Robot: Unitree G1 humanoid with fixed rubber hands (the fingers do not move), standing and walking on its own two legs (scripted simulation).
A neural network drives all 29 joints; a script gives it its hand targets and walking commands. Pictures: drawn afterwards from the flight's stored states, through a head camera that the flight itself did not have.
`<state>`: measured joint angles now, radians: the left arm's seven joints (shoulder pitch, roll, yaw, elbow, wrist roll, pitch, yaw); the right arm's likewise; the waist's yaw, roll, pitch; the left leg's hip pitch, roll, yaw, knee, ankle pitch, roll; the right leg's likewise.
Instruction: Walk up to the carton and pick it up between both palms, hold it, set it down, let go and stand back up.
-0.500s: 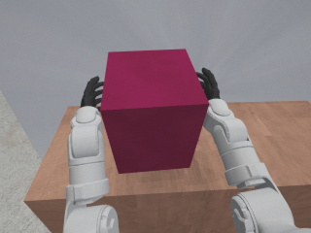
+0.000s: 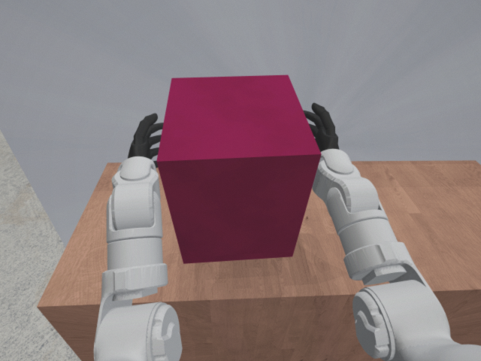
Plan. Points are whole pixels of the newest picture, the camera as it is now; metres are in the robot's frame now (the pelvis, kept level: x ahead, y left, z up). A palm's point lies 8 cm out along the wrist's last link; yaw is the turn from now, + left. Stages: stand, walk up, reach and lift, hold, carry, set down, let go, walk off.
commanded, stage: hold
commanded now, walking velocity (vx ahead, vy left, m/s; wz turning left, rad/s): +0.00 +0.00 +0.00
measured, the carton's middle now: (234, 171) +0.39 +0.01 +0.16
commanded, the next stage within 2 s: none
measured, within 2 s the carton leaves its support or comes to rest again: neither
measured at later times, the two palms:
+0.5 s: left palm (143, 168) +0.36 +0.16 +0.19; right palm (322, 157) +0.36 -0.13 +0.20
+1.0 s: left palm (144, 162) +0.36 +0.15 +0.21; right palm (327, 152) +0.36 -0.14 +0.22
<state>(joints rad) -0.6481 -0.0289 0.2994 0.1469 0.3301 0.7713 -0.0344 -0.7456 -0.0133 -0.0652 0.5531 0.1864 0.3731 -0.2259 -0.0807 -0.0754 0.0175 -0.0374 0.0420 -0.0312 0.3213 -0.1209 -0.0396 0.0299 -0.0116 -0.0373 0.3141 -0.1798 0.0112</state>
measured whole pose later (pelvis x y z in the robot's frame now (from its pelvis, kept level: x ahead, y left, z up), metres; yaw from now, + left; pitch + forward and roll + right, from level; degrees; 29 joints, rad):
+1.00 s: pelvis +0.00 +0.00 +0.00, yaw +0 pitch -10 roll +0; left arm -0.62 -0.05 0.30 0.08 0.34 0.79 -0.04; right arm -0.73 -0.02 -0.05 0.50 0.20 0.40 -0.24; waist -0.09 -0.06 0.04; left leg -0.01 0.04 -0.03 0.32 -0.13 -0.04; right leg 0.06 -0.01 -0.03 0.31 -0.18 0.01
